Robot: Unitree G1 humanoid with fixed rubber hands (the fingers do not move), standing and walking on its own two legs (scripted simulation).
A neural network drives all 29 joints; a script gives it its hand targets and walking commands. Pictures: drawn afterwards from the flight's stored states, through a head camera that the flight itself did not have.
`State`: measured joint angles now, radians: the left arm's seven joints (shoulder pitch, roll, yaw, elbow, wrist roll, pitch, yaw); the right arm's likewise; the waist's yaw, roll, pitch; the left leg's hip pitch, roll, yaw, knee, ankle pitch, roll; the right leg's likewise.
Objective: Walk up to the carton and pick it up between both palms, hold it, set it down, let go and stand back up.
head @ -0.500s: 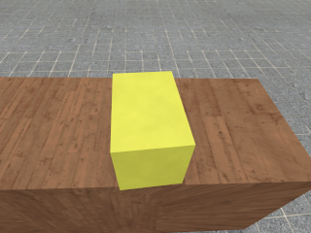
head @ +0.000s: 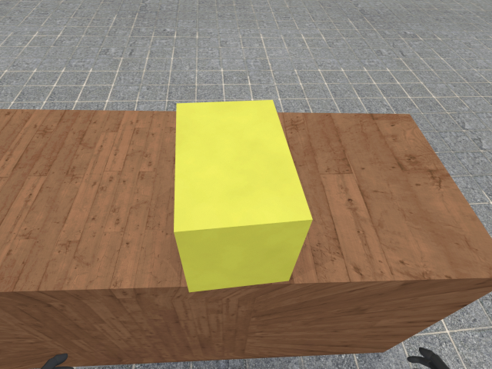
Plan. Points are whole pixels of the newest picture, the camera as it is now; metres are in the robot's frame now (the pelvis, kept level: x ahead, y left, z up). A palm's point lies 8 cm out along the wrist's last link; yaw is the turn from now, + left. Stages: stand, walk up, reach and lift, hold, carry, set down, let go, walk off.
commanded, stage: reach and lift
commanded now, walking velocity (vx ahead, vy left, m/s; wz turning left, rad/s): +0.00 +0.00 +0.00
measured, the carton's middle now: (232, 192) +0.43 +0.03 +0.02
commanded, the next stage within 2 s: none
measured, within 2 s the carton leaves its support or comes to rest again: neither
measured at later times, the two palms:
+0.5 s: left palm (85, 340) +0.19 +0.25 -0.06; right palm out of the picture +0.15 -0.31 -0.04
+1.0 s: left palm (82, 332) +0.19 +0.24 -0.01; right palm (423, 359) +0.16 -0.24 +0.01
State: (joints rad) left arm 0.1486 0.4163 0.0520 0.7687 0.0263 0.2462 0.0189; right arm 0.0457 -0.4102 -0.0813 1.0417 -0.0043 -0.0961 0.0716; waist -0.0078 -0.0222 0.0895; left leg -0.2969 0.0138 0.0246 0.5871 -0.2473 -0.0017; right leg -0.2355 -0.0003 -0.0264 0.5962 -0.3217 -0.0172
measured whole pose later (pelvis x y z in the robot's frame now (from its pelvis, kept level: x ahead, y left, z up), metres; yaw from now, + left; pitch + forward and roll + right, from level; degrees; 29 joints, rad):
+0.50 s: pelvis +0.00 -0.01 +0.01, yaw +0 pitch +0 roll +0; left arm 0.10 0.28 0.09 0.42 0.07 0.30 0.03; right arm 0.19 -0.38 -0.07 0.65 0.00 -0.14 0.07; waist -0.01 -0.04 0.09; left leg -0.28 0.02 0.02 0.43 -0.16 0.00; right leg -0.23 0.01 -0.03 0.47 -0.25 -0.01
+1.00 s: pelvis -0.02 +0.01 +0.02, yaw +1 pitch +0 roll +0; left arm 0.17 0.21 0.05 0.18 -0.01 0.23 0.08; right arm 0.31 -0.30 -0.05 0.24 0.06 -0.07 0.06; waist -0.01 -0.05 0.05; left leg -0.26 -0.02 0.02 0.34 -0.09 0.00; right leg -0.23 -0.03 -0.03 0.41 -0.19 -0.02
